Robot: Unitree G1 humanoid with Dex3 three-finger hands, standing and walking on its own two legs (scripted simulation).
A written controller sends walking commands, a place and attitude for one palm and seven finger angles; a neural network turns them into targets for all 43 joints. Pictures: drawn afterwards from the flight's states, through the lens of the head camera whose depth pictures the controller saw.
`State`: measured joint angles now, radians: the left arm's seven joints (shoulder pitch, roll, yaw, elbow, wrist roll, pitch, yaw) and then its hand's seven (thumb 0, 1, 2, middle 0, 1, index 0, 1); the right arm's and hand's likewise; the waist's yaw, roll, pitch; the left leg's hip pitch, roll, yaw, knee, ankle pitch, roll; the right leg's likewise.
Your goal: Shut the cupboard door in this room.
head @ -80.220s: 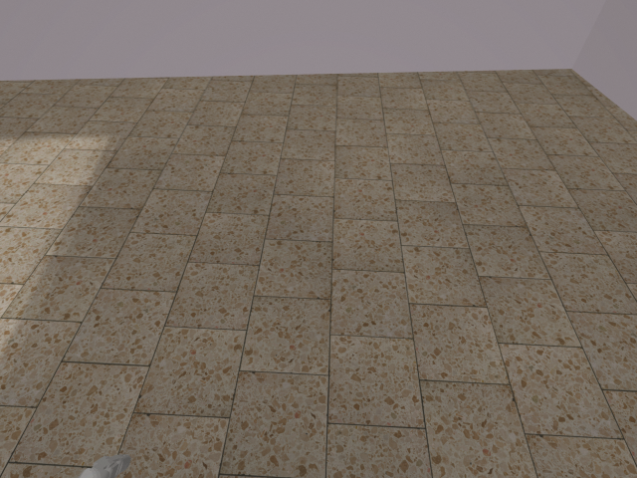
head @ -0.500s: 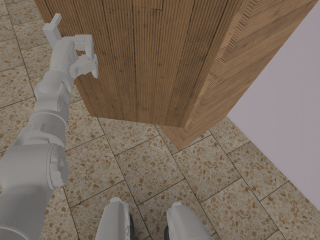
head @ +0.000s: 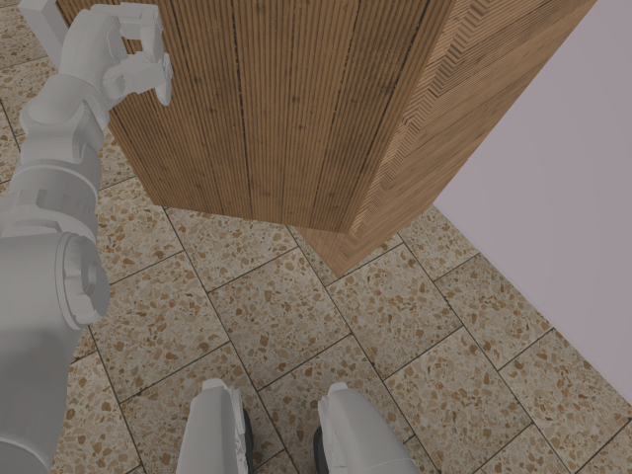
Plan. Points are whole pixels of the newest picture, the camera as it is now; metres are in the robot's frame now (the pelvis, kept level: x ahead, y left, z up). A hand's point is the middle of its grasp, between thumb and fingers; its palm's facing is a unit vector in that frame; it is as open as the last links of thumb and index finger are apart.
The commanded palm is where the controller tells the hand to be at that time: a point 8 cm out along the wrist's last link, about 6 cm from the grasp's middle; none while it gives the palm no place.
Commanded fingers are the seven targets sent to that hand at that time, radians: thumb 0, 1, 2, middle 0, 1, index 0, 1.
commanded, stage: push the door shut along its arc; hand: left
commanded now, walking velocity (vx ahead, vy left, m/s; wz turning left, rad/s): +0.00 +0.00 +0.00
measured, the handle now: (77, 50) +0.59 +0.21 +0.10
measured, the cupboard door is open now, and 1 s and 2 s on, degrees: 44 35 35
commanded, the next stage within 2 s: pull the fist back off the door in 0.32 s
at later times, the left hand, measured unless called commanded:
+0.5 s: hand (182, 42) +0.59 +0.09 +0.12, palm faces -0.24 -0.97 +0.08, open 3.4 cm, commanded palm +0.60 +0.09 +0.11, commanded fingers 0.00 0.90 0.90 -1.30 -1.50 -1.30 -1.50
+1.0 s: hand (213, 50) +0.57 +0.06 +0.12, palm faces +0.11 -0.99 -0.02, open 3.1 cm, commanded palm +0.52 +0.11 +0.11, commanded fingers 0.00 0.90 0.90 -1.30 -1.50 -1.30 -1.50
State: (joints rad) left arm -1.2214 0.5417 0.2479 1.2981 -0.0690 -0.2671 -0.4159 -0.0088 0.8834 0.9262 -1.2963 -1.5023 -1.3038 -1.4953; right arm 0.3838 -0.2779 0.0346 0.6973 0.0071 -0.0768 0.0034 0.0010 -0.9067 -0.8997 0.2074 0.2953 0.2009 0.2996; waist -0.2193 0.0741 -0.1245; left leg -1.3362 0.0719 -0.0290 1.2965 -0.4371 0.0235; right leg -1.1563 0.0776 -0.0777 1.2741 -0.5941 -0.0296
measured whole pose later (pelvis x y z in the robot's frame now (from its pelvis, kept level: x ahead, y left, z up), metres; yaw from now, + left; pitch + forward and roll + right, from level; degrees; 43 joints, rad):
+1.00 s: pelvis +0.02 -0.02 +0.02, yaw +0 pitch +26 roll -2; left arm -1.09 0.30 0.35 1.23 0.05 -0.38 0.18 0.01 0.90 0.90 -1.30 -1.50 -1.30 -1.49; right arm 0.50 -0.24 0.00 0.68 -0.08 -0.02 0.11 0.00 -0.91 -0.90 0.21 0.30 0.20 0.30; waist -0.23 0.10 -0.16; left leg -1.22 0.08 0.00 1.18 -0.42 0.00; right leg -1.07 0.08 -0.04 1.19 -0.58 -0.05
